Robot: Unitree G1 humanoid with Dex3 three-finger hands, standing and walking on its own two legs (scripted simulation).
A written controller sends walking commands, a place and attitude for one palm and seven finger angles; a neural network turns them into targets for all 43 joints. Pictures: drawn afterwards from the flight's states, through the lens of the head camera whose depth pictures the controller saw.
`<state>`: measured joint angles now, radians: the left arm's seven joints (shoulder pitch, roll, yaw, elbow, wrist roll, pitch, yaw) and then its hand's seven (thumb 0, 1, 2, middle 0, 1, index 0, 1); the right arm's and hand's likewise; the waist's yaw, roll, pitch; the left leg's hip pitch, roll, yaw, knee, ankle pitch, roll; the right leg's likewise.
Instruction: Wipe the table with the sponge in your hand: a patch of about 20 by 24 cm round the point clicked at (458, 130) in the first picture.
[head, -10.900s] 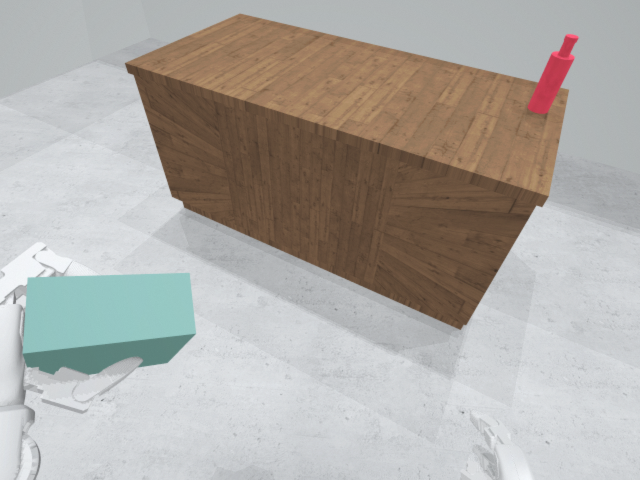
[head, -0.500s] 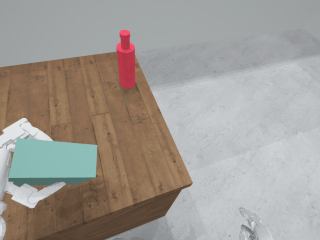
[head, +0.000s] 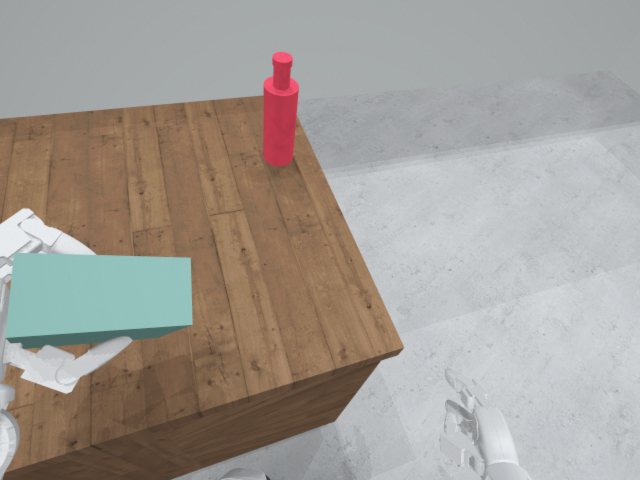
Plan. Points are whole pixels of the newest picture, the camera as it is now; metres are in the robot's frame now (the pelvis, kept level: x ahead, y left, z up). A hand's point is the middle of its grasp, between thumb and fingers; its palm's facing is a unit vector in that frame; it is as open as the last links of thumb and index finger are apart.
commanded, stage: come to a stop and stand still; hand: left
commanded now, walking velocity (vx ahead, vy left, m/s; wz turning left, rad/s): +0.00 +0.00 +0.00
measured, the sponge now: (127, 303) +0.24 +0.22 +0.12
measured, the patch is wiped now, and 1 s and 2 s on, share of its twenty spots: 0.00 0.00 0.00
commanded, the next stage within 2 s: look again from close up in 0.18 s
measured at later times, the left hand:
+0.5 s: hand (109, 318) +0.22 +0.21 +0.15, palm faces +0.30 -0.87 -0.39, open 10.1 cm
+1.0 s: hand (114, 286) +0.25 +0.22 +0.15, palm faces +0.28 -0.89 -0.37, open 10.1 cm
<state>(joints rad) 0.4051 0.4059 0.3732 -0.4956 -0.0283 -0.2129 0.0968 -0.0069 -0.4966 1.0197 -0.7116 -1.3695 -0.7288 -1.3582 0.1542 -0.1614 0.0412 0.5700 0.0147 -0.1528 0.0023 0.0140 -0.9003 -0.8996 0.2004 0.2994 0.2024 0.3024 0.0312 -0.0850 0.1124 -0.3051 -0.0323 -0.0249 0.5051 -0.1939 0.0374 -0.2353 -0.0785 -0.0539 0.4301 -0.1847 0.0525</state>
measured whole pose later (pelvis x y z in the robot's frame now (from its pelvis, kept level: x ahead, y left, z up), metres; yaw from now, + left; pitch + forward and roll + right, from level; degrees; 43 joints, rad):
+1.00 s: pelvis +0.02 +0.00 +0.00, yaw -3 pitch -1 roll -1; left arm 0.42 0.36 0.31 -0.41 -0.02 -0.26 0.08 -0.01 -0.50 1.02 -0.71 -1.37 -0.73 -1.36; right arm 0.25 -0.19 0.01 0.60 0.02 -0.19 -0.01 0.02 -0.90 -0.90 0.20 0.30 0.20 0.30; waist 0.02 -0.03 0.04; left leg -0.25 -0.01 0.02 0.48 -0.22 0.03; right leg -0.21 -0.06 0.00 0.43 -0.20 0.06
